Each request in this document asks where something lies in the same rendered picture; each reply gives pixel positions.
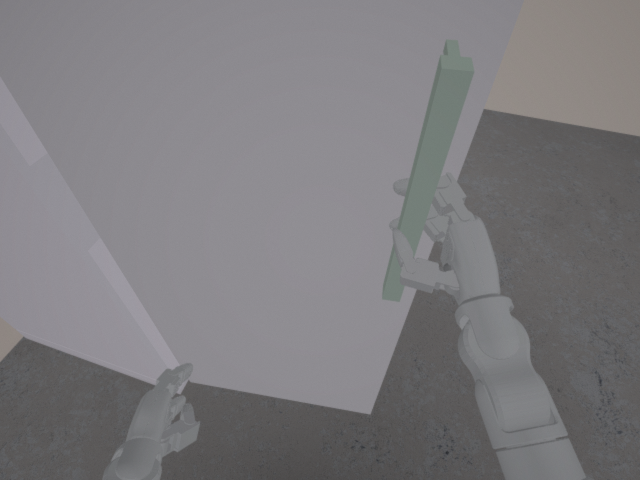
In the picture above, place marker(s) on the left robot forearm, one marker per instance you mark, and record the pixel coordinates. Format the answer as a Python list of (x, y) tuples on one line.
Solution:
[(136, 459)]

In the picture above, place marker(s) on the right robot forearm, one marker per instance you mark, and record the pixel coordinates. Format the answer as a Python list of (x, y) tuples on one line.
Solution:
[(515, 404)]

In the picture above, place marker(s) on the handle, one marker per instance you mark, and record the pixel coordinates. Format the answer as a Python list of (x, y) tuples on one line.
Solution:
[(450, 87)]

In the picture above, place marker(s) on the left robot hand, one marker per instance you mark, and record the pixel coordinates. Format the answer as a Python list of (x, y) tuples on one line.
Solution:
[(157, 409)]

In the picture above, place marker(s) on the right robot hand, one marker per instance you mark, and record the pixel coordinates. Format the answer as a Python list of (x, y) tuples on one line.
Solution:
[(466, 247)]

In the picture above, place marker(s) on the fridge door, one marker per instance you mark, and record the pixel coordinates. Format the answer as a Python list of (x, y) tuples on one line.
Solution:
[(237, 158)]

